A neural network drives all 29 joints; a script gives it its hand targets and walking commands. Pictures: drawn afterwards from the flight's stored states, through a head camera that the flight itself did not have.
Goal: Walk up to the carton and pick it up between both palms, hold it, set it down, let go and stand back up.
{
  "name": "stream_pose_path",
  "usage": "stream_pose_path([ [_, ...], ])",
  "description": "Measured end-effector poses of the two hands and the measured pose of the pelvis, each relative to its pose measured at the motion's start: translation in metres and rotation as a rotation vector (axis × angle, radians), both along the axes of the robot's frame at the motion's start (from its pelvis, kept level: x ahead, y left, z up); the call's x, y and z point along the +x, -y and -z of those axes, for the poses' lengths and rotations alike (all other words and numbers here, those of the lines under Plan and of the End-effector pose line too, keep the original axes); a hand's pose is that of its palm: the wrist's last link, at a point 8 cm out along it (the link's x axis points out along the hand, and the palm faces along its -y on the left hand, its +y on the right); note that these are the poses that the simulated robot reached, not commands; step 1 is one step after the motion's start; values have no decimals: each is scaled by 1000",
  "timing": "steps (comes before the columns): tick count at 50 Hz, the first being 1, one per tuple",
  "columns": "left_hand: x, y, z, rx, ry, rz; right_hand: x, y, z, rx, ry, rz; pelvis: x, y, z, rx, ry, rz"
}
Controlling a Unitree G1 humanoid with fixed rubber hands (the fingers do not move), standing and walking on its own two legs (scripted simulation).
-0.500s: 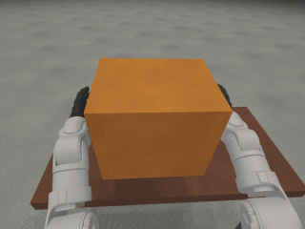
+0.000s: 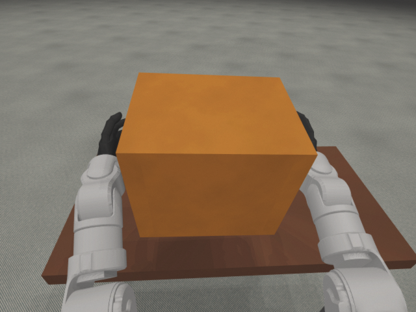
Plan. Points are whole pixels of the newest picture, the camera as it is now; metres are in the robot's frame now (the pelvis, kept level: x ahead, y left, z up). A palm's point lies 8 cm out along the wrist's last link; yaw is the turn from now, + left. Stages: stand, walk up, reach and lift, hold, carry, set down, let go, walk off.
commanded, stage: set down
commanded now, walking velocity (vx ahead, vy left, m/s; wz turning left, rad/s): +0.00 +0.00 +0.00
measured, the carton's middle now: (209, 157) +0.38 +0.00 +0.17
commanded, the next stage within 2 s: none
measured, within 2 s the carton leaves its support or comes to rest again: neither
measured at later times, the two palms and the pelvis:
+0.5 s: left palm (122, 171) +0.39 +0.17 +0.12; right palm (292, 167) +0.39 -0.19 +0.12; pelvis +0.02 -0.01 +0.00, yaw +1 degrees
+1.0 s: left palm (124, 180) +0.39 +0.18 +0.10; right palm (287, 173) +0.40 -0.19 +0.09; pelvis +0.02 -0.01 +0.00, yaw +1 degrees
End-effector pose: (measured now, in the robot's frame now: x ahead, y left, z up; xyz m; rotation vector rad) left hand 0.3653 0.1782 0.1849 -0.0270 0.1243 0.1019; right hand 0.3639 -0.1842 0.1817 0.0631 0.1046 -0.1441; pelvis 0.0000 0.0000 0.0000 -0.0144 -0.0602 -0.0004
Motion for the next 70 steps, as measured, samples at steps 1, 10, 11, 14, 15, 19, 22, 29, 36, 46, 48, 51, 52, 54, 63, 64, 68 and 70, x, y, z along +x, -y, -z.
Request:
stream_pose_path([
  [1,1,0,0,1,5,0,1,0,1,-6,6,-1,0,0,0,1,5,1],
  [10,7,-7,26,30,-10,-2,10,-7,36,-56,4,-23,7,3,-1,8,25,-5],
  [11,8,-8,31,31,-14,-5,11,-7,41,-57,1,-24,8,4,-1,7,22,-7],
  [14,10,-9,42,33,-23,-9,13,-8,54,-55,-4,-25,11,5,0,5,9,-16],
  [15,10,-8,45,35,-24,-9,14,-8,57,-55,-4,-23,12,5,0,4,5,-19],
  [19,15,-4,56,31,-28,-11,18,-4,64,-71,-4,-21,17,7,0,1,-22,-27],
  [22,20,0,60,33,-31,-12,23,0,65,-77,-4,-18,21,8,0,0,-39,-28],
  [29,28,6,62,30,-34,-7,31,6,61,-83,-7,-17,27,11,0,2,-52,-20],
  [36,28,3,69,29,-53,-17,35,3,67,-94,-26,-30,29,12,0,4,-52,-17],
  [46,26,0,85,34,-84,-27,36,0,85,-100,-52,-49,24,13,-1,2,-73,-24],
  [48,27,0,87,36,-90,-27,36,1,88,-101,-56,-49,23,13,-1,3,-80,-23],
  [51,28,2,90,36,-98,-27,36,2,91,-103,-63,-49,21,14,-1,3,-91,-20],
  [52,28,3,91,36,-100,-26,36,3,92,-104,-65,-49,20,14,-1,4,-94,-18],
  [54,29,4,93,35,-105,-25,37,4,94,-106,-69,-49,19,14,-1,5,-100,-14],
  [63,34,6,105,30,-123,-26,42,7,101,-117,-85,-53,18,15,-1,9,-123,3],
  [64,34,6,106,30,-125,-26,42,7,102,-118,-87,-54,19,15,-1,9,-126,4],
  [68,37,5,113,32,-135,-29,46,5,108,-121,-95,-63,21,14,-1,9,-143,7],
  [70,38,4,117,36,-140,-31,48,5,112,-121,-100,-65,23,14,-1,9,-154,7],
])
